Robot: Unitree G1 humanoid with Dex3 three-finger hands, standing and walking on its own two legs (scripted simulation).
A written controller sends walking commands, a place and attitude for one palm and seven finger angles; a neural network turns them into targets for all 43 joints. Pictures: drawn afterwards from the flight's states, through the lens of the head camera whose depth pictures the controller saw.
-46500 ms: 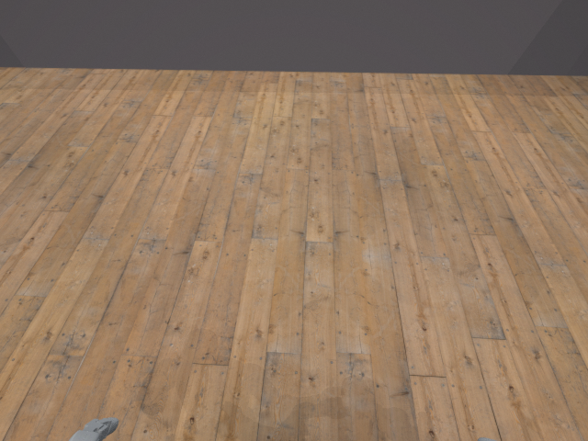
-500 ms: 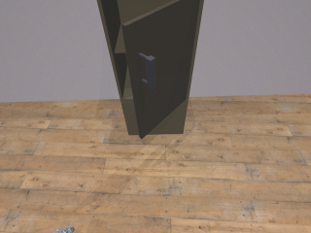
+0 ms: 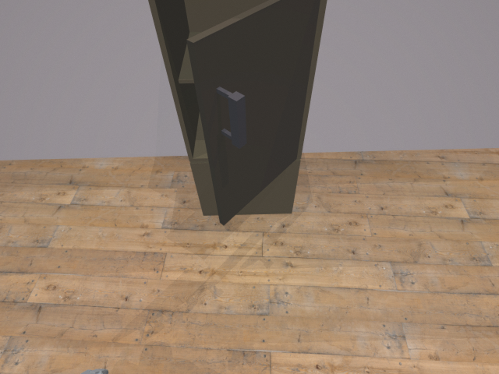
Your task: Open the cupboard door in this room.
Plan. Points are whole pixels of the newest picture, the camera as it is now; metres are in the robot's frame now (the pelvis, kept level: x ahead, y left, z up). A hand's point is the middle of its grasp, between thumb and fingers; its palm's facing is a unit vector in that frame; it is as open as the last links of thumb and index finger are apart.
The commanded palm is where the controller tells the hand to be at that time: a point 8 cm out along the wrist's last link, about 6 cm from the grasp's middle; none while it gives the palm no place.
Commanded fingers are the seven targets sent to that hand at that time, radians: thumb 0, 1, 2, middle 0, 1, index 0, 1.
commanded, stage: look to check the result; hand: left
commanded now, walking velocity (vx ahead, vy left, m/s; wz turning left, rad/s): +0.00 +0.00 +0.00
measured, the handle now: (230, 117) +0.59 +0.08 +0.06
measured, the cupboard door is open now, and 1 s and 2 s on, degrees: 47 47 47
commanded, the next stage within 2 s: walk to a spot facing it in 0.12 s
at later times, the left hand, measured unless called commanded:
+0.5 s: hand out of the picture +0.09 +0.23 -0.17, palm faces -0.10 -0.95 -0.30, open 7.4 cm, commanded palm none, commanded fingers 0.00 0.90 0.90 -0.20 -0.30 -0.20 -0.30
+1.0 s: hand out of the picture +0.10 +0.15 -0.17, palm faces -0.31 -0.91 -0.28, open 7.4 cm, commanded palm none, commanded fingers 0.00 0.90 0.90 -0.20 -0.30 -0.20 -0.30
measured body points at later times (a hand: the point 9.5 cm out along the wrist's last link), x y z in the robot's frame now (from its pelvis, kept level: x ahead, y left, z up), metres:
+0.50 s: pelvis +0.00 +0.01 -0.01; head +0.03 +0.00 +0.44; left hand +0.10 +0.28 -0.15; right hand +0.04 -0.27 -0.15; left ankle -0.05 +0.14 -0.75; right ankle +0.02 -0.10 -0.75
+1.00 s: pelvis -0.01 -0.03 +0.00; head +0.05 -0.07 +0.44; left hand +0.11 +0.20 -0.15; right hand +0.01 -0.31 -0.15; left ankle +0.02 +0.14 -0.69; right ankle -0.01 -0.11 -0.75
